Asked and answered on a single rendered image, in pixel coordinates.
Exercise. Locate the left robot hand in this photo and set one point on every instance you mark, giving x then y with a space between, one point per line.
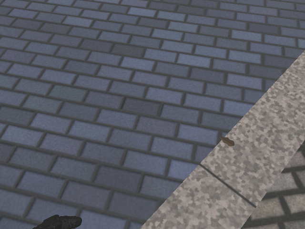
62 222

